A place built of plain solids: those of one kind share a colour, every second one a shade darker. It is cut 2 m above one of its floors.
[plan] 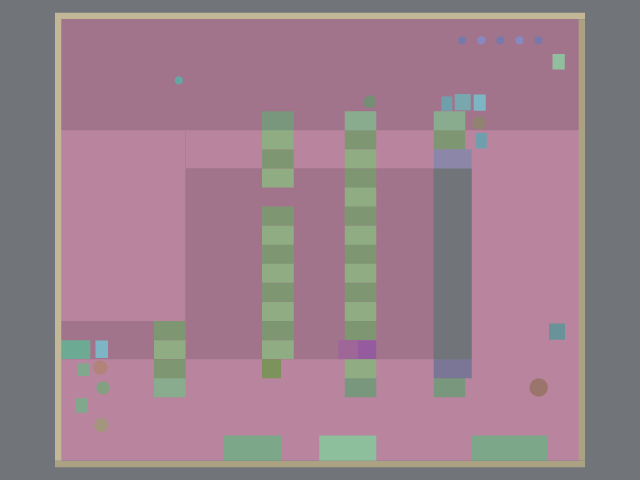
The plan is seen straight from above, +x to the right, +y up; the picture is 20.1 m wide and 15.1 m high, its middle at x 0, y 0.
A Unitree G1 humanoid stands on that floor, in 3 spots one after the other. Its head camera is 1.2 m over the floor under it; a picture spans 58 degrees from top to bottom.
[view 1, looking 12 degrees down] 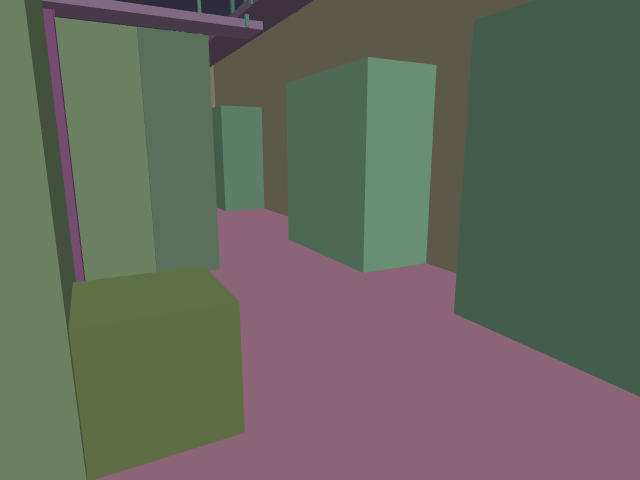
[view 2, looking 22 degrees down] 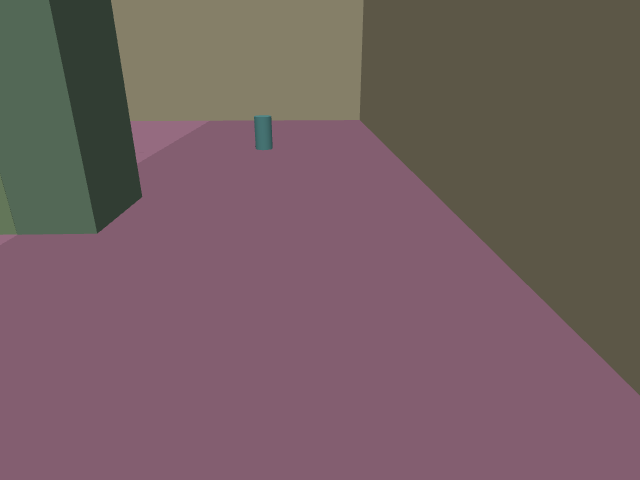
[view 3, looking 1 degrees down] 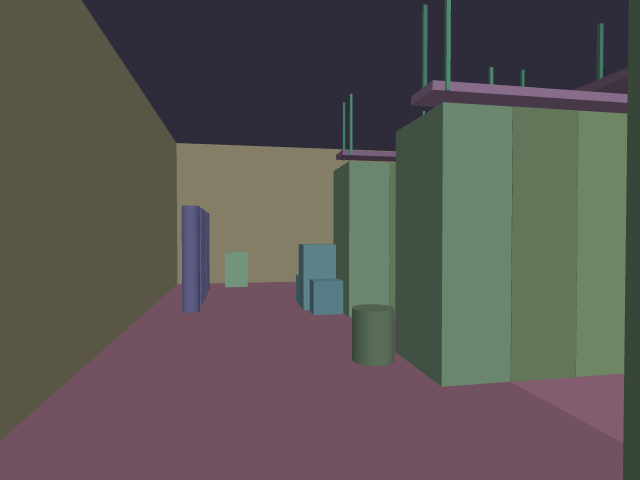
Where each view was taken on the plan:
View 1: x -3.43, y -3.86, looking -28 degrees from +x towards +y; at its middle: cooler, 4.99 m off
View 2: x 2.33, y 5.65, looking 178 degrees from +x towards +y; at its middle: floor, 3.20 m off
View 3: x -2.32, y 5.61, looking -11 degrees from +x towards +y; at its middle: wall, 10.66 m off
